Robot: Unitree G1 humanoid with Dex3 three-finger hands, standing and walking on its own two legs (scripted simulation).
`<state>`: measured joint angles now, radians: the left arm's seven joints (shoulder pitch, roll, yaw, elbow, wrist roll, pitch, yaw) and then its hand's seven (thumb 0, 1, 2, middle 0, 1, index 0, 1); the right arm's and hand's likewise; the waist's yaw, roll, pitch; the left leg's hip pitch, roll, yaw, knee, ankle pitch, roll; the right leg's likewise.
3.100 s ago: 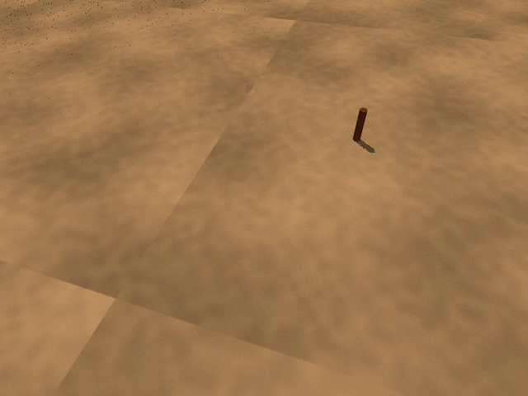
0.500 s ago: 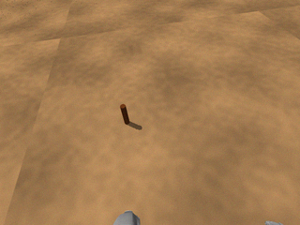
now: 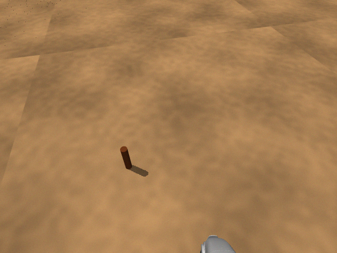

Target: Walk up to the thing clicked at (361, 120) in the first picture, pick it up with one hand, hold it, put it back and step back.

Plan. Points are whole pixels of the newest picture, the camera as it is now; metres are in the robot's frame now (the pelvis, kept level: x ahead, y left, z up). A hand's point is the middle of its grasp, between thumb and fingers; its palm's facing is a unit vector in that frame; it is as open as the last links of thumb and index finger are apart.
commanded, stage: walk up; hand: left
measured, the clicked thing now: (126, 158) +0.79 +0.27 -0.67
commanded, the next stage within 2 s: none
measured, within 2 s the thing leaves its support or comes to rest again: neither
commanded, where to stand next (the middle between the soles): +0.50 +0.01 m, yaw +3 degrees
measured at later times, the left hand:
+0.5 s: hand (84, 227) +0.23 +0.25 -0.14, palm faces +0.02 -0.93 -0.36, open 7.4 cm
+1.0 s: hand (92, 167) +0.42 +0.27 -0.14, palm faces -0.02 -0.90 -0.43, open 7.4 cm
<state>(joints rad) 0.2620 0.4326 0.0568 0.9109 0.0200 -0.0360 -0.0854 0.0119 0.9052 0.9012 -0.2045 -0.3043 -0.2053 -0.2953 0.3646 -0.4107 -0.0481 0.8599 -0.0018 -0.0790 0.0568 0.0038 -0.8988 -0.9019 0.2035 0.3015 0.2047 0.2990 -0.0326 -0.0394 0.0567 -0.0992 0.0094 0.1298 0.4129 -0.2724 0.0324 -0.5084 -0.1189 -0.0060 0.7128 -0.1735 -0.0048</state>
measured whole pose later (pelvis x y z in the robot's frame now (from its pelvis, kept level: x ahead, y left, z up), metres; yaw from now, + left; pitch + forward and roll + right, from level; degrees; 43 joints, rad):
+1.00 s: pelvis +0.37 -0.02 -0.02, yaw +2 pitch -2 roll +0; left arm 0.27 0.41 0.06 0.91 0.02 -0.07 -0.04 0.01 0.90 0.90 -0.21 -0.30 -0.21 -0.30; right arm 0.35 -0.43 -0.04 0.86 0.00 -0.03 0.04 0.00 -0.90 -0.90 0.20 0.30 0.20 0.30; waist -0.02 0.04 0.07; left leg -0.20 0.07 0.06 0.69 -0.41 0.01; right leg -0.37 -0.05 -0.04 0.61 -0.18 -0.01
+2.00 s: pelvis +0.43 +0.00 +0.01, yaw +3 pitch -2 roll +0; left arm 0.08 0.35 0.00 1.17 0.01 -0.02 -0.01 0.01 0.90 0.90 -0.21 -0.30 -0.21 -0.30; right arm 0.04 -0.36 0.00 1.16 0.01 0.01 0.02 0.00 -0.90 -0.90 0.20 0.30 0.20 0.30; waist 0.01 0.02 0.05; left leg -0.18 0.03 0.02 0.35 -0.13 -0.01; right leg -0.13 -0.04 -0.03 0.34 -0.16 0.03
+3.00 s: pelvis +0.46 -0.01 +0.01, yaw +2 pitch -1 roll +0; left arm 0.10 0.35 0.00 1.14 0.01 -0.01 -0.01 0.01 0.90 0.90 -0.21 -0.30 -0.21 -0.30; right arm 0.08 -0.35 -0.01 1.15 -0.01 0.00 0.01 0.00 -0.90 -0.90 0.20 0.30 0.20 0.30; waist -0.01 0.00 0.04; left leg -0.14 0.03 0.02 0.31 -0.16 -0.03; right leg -0.10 -0.04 -0.03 0.31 -0.19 0.03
